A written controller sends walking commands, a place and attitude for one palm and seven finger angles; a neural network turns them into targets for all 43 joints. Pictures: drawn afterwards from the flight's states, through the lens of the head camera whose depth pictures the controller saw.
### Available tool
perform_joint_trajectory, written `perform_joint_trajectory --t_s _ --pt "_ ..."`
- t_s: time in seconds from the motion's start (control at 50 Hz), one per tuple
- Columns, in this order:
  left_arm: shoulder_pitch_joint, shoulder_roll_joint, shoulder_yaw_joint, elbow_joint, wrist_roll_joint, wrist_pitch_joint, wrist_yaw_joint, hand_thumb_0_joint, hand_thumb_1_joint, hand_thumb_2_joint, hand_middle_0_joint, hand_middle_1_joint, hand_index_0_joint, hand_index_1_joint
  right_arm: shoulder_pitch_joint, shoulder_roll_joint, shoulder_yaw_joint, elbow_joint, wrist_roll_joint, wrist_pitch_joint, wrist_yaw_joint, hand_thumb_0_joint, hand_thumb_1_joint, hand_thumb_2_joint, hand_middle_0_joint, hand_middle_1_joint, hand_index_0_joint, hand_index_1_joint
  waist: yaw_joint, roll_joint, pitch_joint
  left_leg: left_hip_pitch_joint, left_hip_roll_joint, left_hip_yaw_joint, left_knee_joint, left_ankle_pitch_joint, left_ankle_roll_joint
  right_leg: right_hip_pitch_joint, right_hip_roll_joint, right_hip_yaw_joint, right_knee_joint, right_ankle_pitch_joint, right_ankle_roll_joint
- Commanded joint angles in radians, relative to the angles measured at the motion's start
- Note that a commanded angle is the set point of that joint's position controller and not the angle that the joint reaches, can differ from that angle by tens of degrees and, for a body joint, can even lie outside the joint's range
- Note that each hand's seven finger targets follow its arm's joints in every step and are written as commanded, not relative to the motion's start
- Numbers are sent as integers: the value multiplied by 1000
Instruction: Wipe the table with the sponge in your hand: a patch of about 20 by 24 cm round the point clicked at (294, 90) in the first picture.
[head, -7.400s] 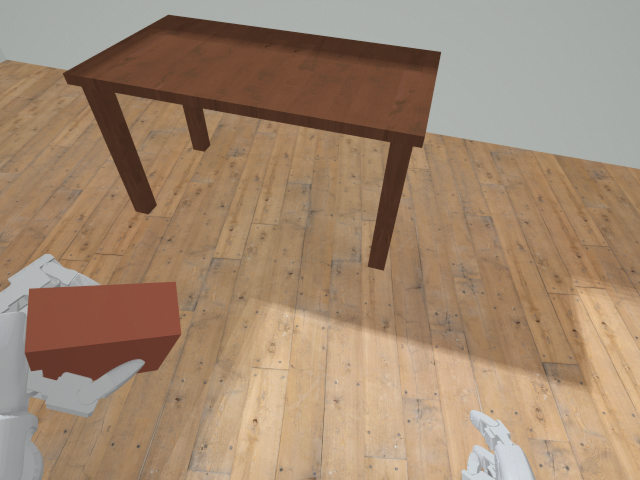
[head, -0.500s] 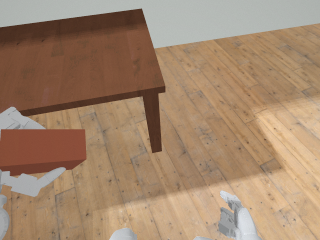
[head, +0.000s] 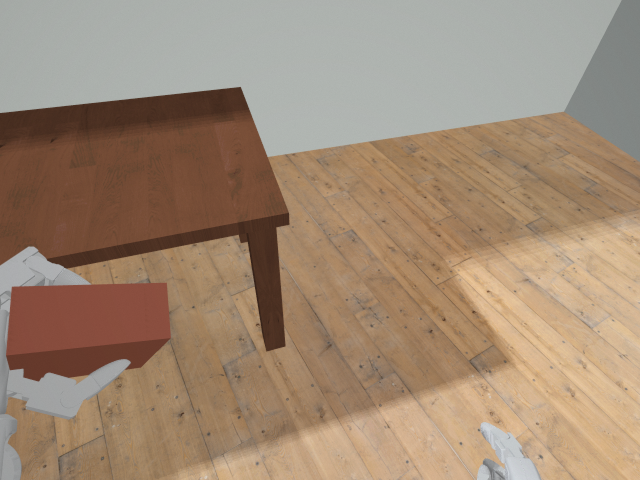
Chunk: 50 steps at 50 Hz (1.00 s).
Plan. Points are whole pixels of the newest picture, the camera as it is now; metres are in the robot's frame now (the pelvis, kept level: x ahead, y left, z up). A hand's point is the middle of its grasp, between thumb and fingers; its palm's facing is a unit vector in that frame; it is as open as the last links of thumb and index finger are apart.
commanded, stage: take the last steps up to it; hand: left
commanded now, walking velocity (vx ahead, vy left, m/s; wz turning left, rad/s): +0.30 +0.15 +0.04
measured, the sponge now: (110, 333) +0.22 +0.22 +0.15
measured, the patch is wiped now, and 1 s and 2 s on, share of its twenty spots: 0.00 0.00 0.00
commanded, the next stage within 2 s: come to a stop and stand still in 1.00 s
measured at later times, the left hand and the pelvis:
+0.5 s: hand (85, 272) +0.28 +0.27 +0.16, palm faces +0.40 -0.79 -0.47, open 9.7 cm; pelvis +0.06 +0.02 -0.01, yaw +0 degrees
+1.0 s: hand (117, 209) +0.38 +0.28 +0.15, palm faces +0.35 -0.79 -0.50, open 9.7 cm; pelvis +0.17 +0.04 +0.00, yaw +1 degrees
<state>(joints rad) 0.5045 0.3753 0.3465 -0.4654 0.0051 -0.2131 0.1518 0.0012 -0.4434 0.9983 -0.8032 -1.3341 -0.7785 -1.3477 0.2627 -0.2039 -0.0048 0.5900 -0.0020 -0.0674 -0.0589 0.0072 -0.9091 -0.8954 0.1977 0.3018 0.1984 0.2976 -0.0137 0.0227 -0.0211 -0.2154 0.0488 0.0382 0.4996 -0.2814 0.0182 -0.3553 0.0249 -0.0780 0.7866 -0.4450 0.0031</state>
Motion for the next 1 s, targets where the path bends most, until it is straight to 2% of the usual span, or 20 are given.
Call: perform_joint_trajectory --t_s 0.0,0.06,0.1,0.12,0.18,0.22,0.36,0.4,0.42,0.44,0.5,0.6,0.66,0.68,0.7,0.72,0.76,0.84,0.94,0.98 --pt "-137 123 60 -208 -15 -62 14 0 100 1300 -1200 -1600 -1200 -1600 -108 -133 -39 -112 -1 -69 -8 0 -900 -900 200 300 200 300 -2 211 39 -72 174 -161 -198 -96 119 57 -18 -75 -167 -23 15" --pt "-185 146 77 -174 -9 -63 13 0 100 1300 -1200 -1600 -1200 -1600 -116 -123 -36 -96 -4 -65 -10 0 -900 -900 200 300 200 300 6 91 -11 -195 126 -79 -8 -60 71 291 -96 7 -389 106 -29" --pt "-212 203 118 -171 -21 -67 19 0 100 1300 -1200 -1600 -1200 -1600 -141 -93 -31 -111 3 -60 -2 0 -900 -900 200 300 200 300 15 -273 -17 -465 -33 57 401 -223 -12 392 -431 535 -524 112 -192" --pt "-217 200 125 -161 -28 -68 18 0 100 1300 -1200 -1600 -1200 -1600 -135 -121 -53 -98 6 -60 4 0 -900 -900 200 300 200 300 24 -270 -17 -473 6 -43 556 -204 -23 342 -477 579 -571 28 -227" --pt "-142 216 159 -209 -31 -93 9 0 100 1300 -1200 -1600 -1200 -1600 -167 -101 -32 -89 2 -32 8 0 -900 -900 200 300 200 300 20 -102 23 -457 63 -72 586 -108 -37 264 -421 348 -530 295 -208" --pt "-82 194 160 -211 -27 -108 11 0 100 1300 -1200 -1600 -1200 -1600 -162 -80 -25 -95 -2 -27 5 0 -900 -900 200 300 200 300 16 -124 -6 -370 61 -13 424 -65 -35 265 -366 196 -482 501 -167" --pt "-96 180 154 -272 -26 -94 39 0 100 1300 -1200 -1600 -1200 -1600 -130 -78 -52 -129 -4 -49 -5 0 -900 -900 200 300 200 300 22 -125 -81 -19 -36 169 -25 79 -18 246 -282 105 -337 458 -101" --pt "-113 162 135 -301 -30 -102 37 0 100 1300 -1200 -1600 -1200 -1600 -101 -117 -74 -135 5 -55 -11 0 -900 -900 200 300 200 300 -10 68 -130 225 80 13 -106 152 50 59 -183 19 -19 385 -30" --pt "-127 160 134 -338 -32 -109 38 0 100 1300 -1200 -1600 -1200 -1600 -101 -138 -85 -140 10 -59 -4 0 -900 -900 200 300 200 300 -6 274 -169 360 269 -251 -105 399 150 -144 -80 -51 201 -37 18" --pt "-103 204 160 -285 -26 -112 38 0 100 1300 -1200 -1600 -1200 -1600 -105 -119 -72 -128 3 -66 -6 0 -900 -900 200 300 200 300 -6 304 -161 285 354 -400 -177 325 234 -204 -69 8 389 -211 12" --pt "-85 193 156 -320 -32 -107 23 0 100 1300 -1200 -1600 -1200 -1600 -124 -114 -76 -101 16 -84 0 0 -900 -900 200 300 200 300 8 164 -73 203 309 -276 -156 260 247 -293 -140 48 348 -117 23" --pt "-6 158 145 -313 -43 -92 17 0 100 1300 -1200 -1600 -1200 -1600 -119 -111 -56 -101 14 -100 4 0 -900 -900 200 300 200 300 12 224 -78 22 202 -43 -146 245 141 1 -83 -92 -32 35 29" --pt "-28 167 157 -221 -39 -71 18 0 100 1300 -1200 -1600 -1200 -1600 -126 -111 -51 -94 12 -86 -8 0 -900 -900 200 300 200 300 24 120 -88 -83 173 -1 1 117 87 210 -77 -97 -274 157 15" --pt "-47 177 158 -191 -30 -66 16 0 100 1300 -1200 -1600 -1200 -1600 -128 -102 -50 -95 13 -73 -9 0 -900 -900 200 300 200 300 26 -10 -88 -179 114 55 165 12 54 280 -172 43 -365 167 -29" --pt "-81 202 165 -175 -28 -64 17 0 100 1300 -1200 -1600 -1200 -1600 -139 -80 -44 -108 11 -63 -6 0 -900 -900 200 300 200 300 18 -269 -71 -393 -6 114 403 -172 2 371 -385 424 -465 202 -125" --pt "-101 218 199 -144 -47 -64 20 0 100 1300 -1200 -1600 -1200 -1600 -152 -99 -49 -115 11 -66 2 0 -900 -900 200 300 200 300 35 -327 -61 -484 -16 16 621 -263 -24 354 -524 634 -538 185 -194" --pt "-109 202 179 -147 -49 -82 7 0 100 1300 -1200 -1600 -1200 -1600 -153 -96 -42 -87 7 -53 11 0 -900 -900 200 300 200 300 19 -203 3 -522 28 -82 772 -140 -45 293 -492 504 -521 272 -195" --pt "-98 169 136 -195 -23 -111 5 0 100 1300 -1200 -1600 -1200 -1600 -160 -88 -32 -85 -1 -37 10 0 -900 -900 200 300 200 300 10 -152 -50 -402 48 -12 544 -54 -48 288 -376 134 -423 722 -132" --pt "-58 194 162 -308 -21 -103 37 0 100 1300 -1200 -1600 -1200 -1600 -160 -66 -42 -138 -8 -52 7 0 -900 -900 200 300 200 300 42 -186 -116 -177 -23 140 142 -3 -29 327 -339 76 -355 798 -119" --pt "-51 201 175 -306 -21 -97 46 0 100 1300 -1200 -1600 -1200 -1600 -129 -72 -52 -138 -6 -50 0 0 -900 -900 200 300 200 300 17 -165 -139 -45 -44 151 0 97 -28 296 -310 45 -291 690 -86"
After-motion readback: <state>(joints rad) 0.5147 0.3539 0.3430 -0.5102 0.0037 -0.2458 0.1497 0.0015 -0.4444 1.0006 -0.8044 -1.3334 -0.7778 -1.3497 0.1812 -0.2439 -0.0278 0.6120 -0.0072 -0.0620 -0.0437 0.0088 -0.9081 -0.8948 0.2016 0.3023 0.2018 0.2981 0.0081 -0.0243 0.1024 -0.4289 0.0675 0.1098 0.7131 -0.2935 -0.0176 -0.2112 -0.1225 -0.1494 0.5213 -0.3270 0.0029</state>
